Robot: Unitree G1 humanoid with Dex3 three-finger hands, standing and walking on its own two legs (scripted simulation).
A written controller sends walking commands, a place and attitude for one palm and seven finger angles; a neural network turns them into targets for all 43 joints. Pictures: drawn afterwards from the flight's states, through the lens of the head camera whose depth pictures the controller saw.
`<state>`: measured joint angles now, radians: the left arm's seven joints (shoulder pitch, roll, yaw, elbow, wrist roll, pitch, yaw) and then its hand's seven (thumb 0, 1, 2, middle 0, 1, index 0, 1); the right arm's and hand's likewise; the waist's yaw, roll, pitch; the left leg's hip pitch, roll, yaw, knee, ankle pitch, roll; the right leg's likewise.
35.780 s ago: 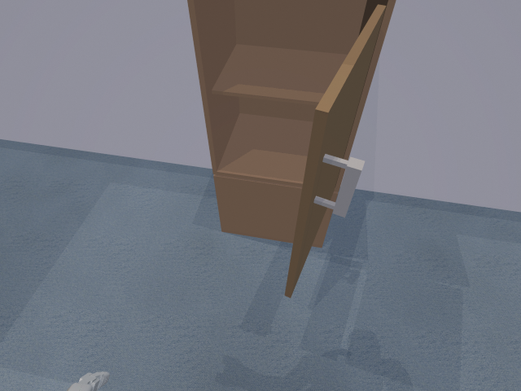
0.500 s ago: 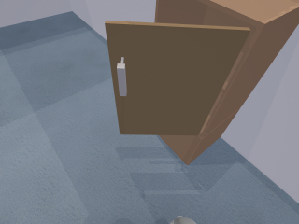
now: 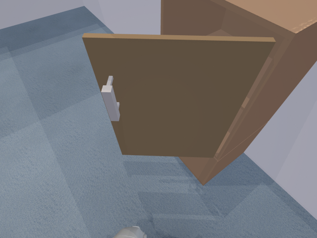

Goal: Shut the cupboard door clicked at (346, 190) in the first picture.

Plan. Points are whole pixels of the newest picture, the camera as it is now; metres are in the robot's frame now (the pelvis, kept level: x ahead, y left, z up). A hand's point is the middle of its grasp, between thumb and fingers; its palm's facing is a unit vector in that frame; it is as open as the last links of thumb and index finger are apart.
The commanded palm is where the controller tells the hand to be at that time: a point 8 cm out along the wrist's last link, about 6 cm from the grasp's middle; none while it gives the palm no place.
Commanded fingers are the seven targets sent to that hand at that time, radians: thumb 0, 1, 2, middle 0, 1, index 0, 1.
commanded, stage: come to a stop and stand still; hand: left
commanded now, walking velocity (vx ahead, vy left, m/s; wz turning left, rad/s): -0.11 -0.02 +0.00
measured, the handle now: (112, 98) +0.45 +0.17 +0.06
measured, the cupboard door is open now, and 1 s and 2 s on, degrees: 52 52 52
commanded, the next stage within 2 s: look again from close up in 1.02 s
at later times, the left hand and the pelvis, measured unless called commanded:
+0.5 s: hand out of the picture +0.00 +0.22 -0.18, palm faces +0.01 -0.98 -0.22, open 7.4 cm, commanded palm none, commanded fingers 0.00 0.90 0.90 -0.20 -0.30 -0.20 -0.30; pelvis -0.04 +0.02 +0.00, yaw -1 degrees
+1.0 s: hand out of the picture -0.03 +0.16 -0.18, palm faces +0.03 -0.99 -0.15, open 7.4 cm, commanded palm none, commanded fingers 0.00 0.90 0.90 -0.20 -0.30 -0.20 -0.30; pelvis -0.02 +0.00 +0.00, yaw +0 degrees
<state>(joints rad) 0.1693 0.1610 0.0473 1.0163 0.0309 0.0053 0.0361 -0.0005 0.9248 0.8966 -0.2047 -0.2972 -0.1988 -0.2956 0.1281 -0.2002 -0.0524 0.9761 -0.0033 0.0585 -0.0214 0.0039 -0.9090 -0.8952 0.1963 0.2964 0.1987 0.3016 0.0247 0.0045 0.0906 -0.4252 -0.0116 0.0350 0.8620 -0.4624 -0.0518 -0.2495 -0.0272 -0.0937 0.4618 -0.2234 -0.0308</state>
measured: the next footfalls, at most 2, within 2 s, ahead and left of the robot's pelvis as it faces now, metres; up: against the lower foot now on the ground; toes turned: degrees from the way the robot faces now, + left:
left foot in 0.10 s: +0.04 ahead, +0.13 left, +0.00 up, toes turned +1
right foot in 0.52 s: -0.05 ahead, -0.13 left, +0.00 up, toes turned +0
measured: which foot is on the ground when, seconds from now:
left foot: up 0.00-0.08, down 0.10-1.00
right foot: down 0.00-0.12, up 0.14-0.50, down 0.52-1.00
